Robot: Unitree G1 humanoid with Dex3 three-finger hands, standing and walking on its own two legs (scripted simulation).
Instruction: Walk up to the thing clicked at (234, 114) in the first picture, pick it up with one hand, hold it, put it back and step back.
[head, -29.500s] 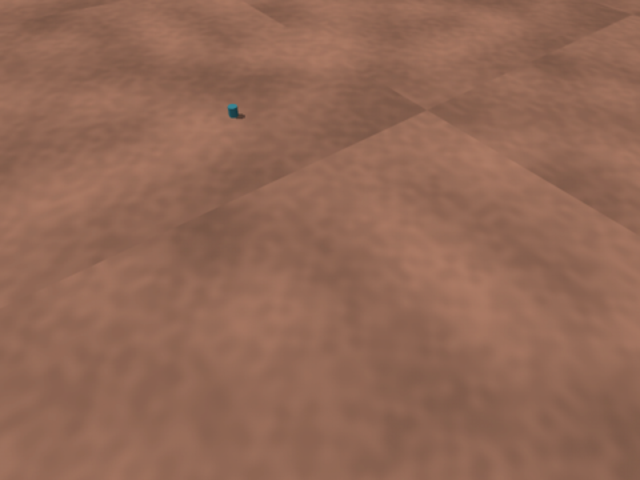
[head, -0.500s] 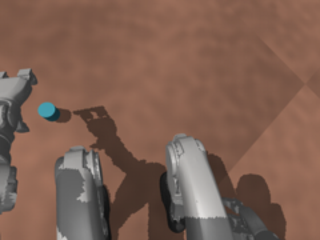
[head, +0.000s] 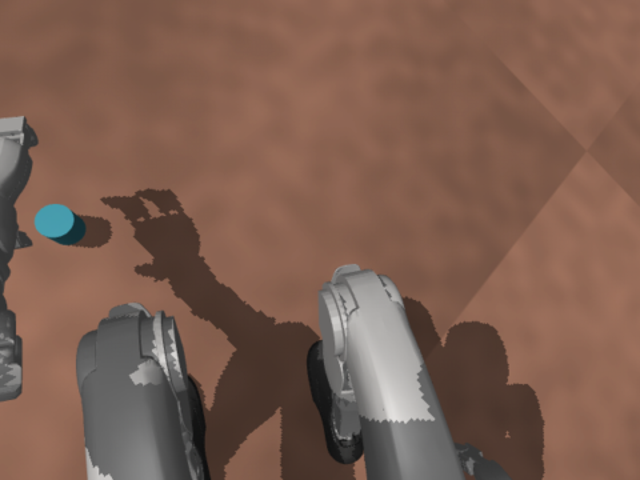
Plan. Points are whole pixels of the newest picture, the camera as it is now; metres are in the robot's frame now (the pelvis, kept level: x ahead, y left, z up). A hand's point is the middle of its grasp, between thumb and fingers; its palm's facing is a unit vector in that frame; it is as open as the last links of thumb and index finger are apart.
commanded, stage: home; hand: left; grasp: from above
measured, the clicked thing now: (61, 225) +0.47 +0.30 -0.31
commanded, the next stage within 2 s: none
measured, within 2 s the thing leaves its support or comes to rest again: neither
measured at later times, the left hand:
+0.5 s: hand out of the picture +0.31 +0.27 +0.04, palm faces -0.23 -0.69 -0.69, open 7.8 cm
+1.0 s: hand out of the picture +0.24 +0.22 +0.25, palm faces +0.18 -0.95 -0.26, open 7.4 cm
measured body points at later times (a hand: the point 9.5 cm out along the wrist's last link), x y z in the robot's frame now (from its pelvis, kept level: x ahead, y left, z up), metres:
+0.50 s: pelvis +0.01 +0.00 +0.15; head +0.16 +0.05 +0.57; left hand +0.32 +0.30 +0.08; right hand +0.21 -0.25 +0.05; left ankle +0.08 +0.13 -0.30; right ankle +0.10 -0.13 -0.30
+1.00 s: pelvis +0.06 +0.00 +0.33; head +0.11 +0.03 +0.77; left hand +0.23 +0.27 +0.27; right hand +0.23 -0.21 +0.24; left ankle +0.08 +0.13 -0.30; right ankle +0.10 -0.13 -0.30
